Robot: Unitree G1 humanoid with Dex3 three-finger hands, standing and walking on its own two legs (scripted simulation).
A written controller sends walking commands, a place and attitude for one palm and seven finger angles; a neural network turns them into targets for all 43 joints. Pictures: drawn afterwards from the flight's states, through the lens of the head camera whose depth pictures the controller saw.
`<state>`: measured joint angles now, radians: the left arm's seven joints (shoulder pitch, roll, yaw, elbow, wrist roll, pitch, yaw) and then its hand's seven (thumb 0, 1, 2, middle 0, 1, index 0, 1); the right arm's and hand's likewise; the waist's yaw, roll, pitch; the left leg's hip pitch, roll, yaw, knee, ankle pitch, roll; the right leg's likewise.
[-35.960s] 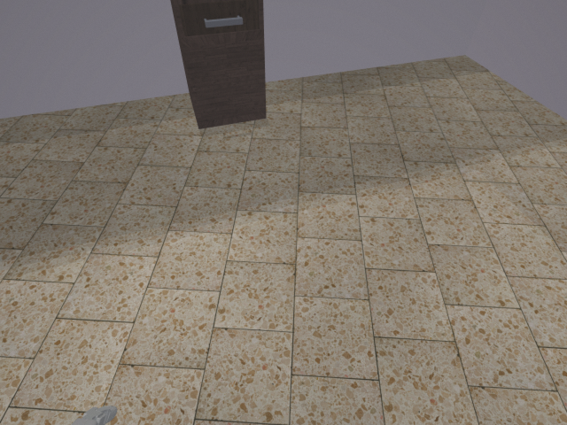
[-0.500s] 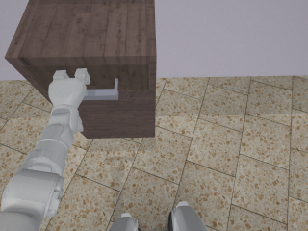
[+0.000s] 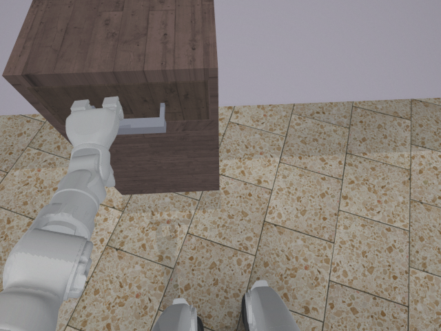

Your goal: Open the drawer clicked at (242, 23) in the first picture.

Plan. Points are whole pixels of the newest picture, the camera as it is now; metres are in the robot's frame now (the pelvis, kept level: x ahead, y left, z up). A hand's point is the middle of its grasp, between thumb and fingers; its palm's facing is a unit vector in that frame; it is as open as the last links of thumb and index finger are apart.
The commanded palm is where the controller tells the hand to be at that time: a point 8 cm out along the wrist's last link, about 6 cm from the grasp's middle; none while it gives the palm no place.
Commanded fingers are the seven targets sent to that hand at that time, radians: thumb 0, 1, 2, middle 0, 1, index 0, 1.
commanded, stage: re-aim the fingers above the handle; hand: left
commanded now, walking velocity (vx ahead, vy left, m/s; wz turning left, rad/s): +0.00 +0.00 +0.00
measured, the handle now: (126, 117) +0.58 +0.19 -0.08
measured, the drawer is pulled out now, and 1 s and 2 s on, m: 0.00 0.00 0.00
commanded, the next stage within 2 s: lower the fingers behind the handle in 1.30 s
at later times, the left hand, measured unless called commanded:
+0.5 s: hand (132, 146) +0.47 +0.15 -0.03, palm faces -0.18 -0.06 -0.98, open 13.8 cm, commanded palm +0.48 +0.16 +0.03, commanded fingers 0.00 -0.50 0.30 -0.30 -1.20 -0.30 -1.20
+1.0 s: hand (146, 134) +0.49 +0.12 -0.01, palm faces -0.05 -0.09 -0.99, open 13.8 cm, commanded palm +0.48 +0.16 +0.03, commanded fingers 0.00 -0.50 0.30 -0.30 -1.20 -0.30 -1.20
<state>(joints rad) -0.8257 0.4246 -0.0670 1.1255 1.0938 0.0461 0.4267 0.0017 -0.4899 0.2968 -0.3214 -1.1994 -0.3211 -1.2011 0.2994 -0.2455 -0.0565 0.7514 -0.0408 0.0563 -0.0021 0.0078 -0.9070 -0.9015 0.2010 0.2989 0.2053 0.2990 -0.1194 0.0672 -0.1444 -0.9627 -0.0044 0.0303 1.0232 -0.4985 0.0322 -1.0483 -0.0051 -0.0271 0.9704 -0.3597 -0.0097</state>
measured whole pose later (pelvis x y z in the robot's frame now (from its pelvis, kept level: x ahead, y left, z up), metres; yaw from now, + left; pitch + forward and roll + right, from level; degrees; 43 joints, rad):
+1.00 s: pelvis +0.01 -0.02 +0.00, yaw +1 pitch +25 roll +0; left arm -0.76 0.35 -0.09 0.96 1.14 -0.16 0.40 0.00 -0.49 0.30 -0.33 -1.20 -0.33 -1.20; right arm 0.31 -0.24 -0.06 0.75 -0.06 0.00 -0.05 0.01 -0.91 -0.90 0.20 0.30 0.21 0.30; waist -0.13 0.05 -0.19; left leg -0.95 0.00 0.00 1.02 -0.51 0.01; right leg -1.04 0.00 -0.06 0.99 -0.39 -0.04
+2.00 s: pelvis +0.01 -0.01 -0.03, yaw +0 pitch +30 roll -1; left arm -0.85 0.37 -0.05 1.11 1.16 -0.08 0.47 0.00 -0.49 0.30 -0.31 -1.20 -0.31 -1.20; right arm 0.33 -0.24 -0.05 0.74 -0.07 0.01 0.01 0.01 -0.91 -0.90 0.20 0.30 0.21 0.30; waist -0.16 0.06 -0.22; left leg -1.13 0.01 0.02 1.19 -0.58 0.02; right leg -1.22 0.01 -0.04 1.13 -0.43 -0.02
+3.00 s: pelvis -0.03 -0.01 -0.07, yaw +0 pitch +33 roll -1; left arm -0.96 0.48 -0.03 1.12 1.11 -0.01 0.38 0.00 -0.49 0.30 -0.24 -1.19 -0.29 -1.18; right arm 0.31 -0.24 -0.01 0.73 -0.04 -0.02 0.01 0.01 -0.91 -0.90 0.20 0.30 0.21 0.30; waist -0.18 0.08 -0.19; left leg -1.32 0.01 0.02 1.34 -0.59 0.02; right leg -1.41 0.01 -0.04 1.27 -0.43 -0.03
